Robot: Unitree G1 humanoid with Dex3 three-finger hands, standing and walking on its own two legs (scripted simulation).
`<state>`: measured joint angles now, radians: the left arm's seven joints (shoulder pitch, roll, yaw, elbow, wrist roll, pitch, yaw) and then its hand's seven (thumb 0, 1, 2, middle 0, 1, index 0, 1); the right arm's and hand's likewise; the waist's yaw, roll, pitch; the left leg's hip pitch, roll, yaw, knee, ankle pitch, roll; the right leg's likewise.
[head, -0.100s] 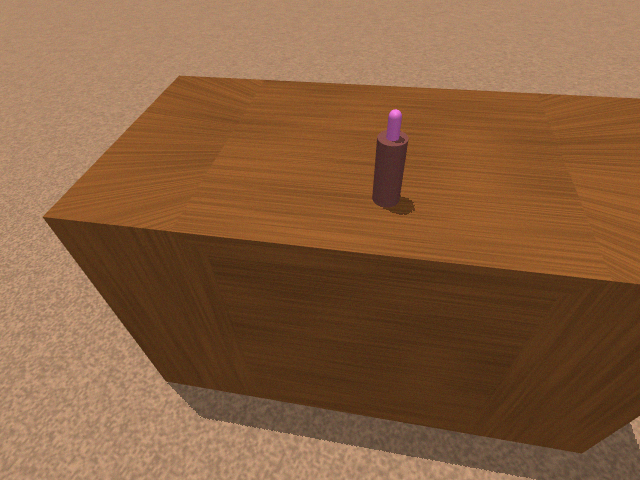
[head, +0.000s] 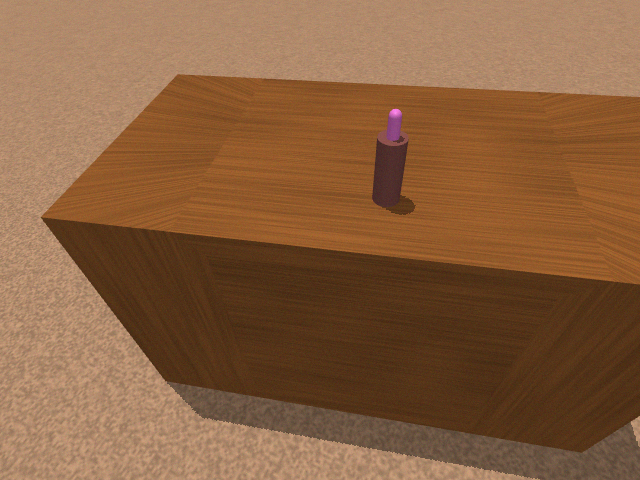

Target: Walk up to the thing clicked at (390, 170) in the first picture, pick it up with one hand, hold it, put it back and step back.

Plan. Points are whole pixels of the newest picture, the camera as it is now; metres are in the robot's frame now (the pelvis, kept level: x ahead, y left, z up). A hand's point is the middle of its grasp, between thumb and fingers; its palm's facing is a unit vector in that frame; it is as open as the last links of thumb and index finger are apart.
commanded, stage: stand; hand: left
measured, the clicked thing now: (390, 158) +0.64 -0.11 +0.06
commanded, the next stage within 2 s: walk up in 1.02 s
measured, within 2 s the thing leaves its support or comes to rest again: neither
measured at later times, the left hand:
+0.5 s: hand out of the picture +0.09 +0.25 -0.16, palm faces -0.02 -0.94 -0.33, open 7.4 cm
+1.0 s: hand out of the picture +0.08 +0.26 -0.15, palm faces -0.02 -0.94 -0.34, open 7.4 cm
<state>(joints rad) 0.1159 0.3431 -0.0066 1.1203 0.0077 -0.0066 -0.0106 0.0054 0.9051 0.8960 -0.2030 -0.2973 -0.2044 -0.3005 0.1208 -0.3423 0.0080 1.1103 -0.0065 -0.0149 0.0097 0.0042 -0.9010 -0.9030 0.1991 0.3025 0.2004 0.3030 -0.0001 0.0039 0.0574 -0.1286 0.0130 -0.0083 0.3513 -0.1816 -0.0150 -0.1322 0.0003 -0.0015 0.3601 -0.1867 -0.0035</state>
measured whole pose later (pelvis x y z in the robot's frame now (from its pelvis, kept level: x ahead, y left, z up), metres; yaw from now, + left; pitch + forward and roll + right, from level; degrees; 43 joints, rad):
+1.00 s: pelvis +0.01 +0.00 +0.00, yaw +0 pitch -3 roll +0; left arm 0.12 0.35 -0.01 1.11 0.01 -0.01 0.00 0.01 0.91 0.90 -0.20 -0.30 -0.20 -0.30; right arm 0.11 -0.35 0.01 1.12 -0.01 -0.01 0.01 0.00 -0.90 -0.90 0.20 0.30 0.20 0.30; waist 0.00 0.00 0.05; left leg -0.10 0.01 -0.01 0.33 -0.18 -0.01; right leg -0.10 -0.01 0.00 0.33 -0.19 0.00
